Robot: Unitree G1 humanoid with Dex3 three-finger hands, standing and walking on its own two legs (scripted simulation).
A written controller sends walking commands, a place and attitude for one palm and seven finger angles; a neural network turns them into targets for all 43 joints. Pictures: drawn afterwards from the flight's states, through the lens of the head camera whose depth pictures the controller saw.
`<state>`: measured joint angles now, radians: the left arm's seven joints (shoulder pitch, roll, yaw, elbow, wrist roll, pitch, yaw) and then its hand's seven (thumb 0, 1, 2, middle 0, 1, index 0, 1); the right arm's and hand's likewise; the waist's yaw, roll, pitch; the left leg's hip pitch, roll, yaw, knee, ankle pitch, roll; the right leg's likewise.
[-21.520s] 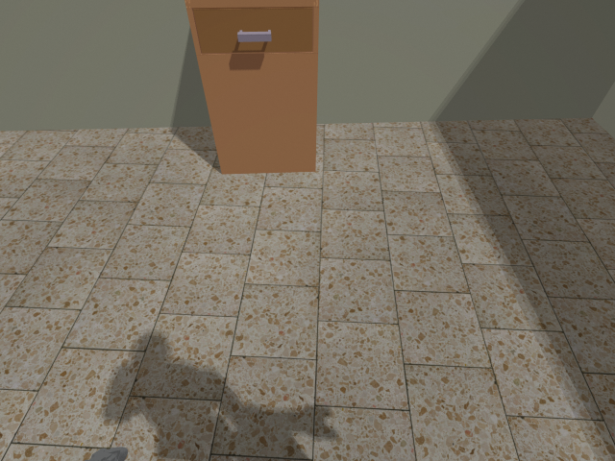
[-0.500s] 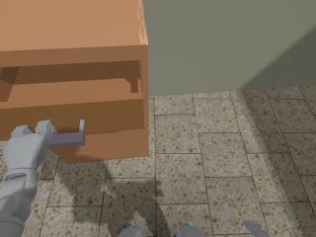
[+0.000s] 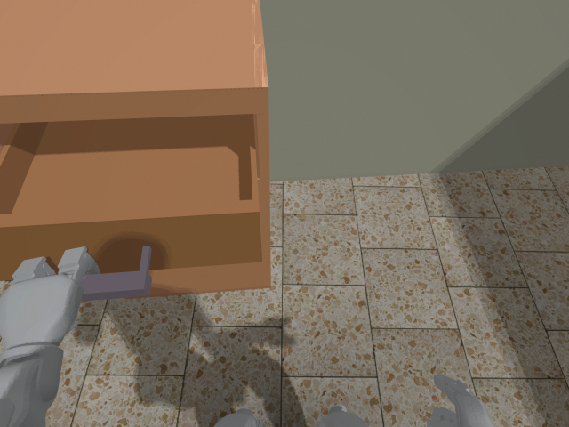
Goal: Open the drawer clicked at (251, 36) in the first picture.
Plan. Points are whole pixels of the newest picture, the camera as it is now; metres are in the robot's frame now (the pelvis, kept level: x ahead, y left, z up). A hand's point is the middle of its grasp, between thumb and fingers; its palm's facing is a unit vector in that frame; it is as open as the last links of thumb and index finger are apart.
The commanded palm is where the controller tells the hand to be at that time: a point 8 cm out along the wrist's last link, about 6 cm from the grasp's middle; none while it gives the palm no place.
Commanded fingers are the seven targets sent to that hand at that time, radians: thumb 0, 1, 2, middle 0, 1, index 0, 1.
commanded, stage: pull the drawer open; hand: left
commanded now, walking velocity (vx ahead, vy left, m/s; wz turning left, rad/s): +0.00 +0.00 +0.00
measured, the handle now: (104, 271) +0.32 +0.28 +0.00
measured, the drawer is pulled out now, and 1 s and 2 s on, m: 0.18 0.30 0.30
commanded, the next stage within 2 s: open the thumb to release the handle in 1.16 s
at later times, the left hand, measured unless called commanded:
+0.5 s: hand (53, 365) +0.19 +0.31 -0.03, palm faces -0.04 -0.03 -1.00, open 6.0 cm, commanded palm +0.16 +0.31 +0.03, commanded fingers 0.00 0.90 0.90 -0.40 -1.35 -0.40 -1.35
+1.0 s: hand (41, 411) +0.14 +0.31 -0.02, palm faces -0.07 -0.03 -1.00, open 6.0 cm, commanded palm +0.11 +0.30 +0.03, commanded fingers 0.00 0.90 0.90 -0.40 -1.35 -0.40 -1.35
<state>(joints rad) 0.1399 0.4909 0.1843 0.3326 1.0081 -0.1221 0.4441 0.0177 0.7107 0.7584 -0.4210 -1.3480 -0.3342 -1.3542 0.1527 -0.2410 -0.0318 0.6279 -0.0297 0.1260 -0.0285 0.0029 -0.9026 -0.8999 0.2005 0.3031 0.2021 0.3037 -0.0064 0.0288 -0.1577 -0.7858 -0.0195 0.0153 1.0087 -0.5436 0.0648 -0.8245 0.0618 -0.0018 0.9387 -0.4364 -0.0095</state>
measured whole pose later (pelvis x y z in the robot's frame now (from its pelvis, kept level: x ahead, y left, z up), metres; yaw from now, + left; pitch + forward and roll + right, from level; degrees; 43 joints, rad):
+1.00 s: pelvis +0.00 -0.01 -0.01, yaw +1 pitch +17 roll -2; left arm 0.59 0.44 0.19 0.03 1.01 -0.13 0.54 0.01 0.69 0.74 -0.42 -1.35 -0.35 -1.35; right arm 0.11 -0.23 -0.04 0.59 -0.05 0.10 0.01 0.01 -0.90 -0.90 0.20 0.30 0.20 0.30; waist 0.03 0.03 -0.17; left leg -0.80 -0.02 0.01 1.07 -0.57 0.06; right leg -0.84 0.06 -0.01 1.01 -0.47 -0.02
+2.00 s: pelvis -0.03 -0.03 -0.02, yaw +3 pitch +16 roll -1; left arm 0.37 0.47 0.21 0.19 0.99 -0.17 0.53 0.00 -0.46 0.32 -0.32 -1.20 -0.34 -1.22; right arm 0.12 -0.25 -0.04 0.65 -0.03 0.06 -0.06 0.01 -0.90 -0.90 0.20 0.30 0.20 0.30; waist 0.05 0.04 -0.15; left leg -0.86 -0.03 -0.02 1.12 -0.54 0.03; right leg -0.90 0.05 -0.04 1.07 -0.46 -0.05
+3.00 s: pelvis -0.01 -0.02 +0.03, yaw +3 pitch +7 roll -1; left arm 0.38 0.54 0.21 -0.02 0.90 -0.13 0.30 0.00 -0.49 0.31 -0.32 -1.20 -0.42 -1.24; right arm 0.11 -0.24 0.00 0.62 -0.01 0.04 -0.09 0.01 -0.90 -0.90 0.20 0.30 0.20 0.30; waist 0.09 0.07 -0.08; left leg -0.46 -0.04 -0.03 0.77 -0.42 0.04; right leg -0.50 0.03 -0.03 0.74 -0.36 -0.03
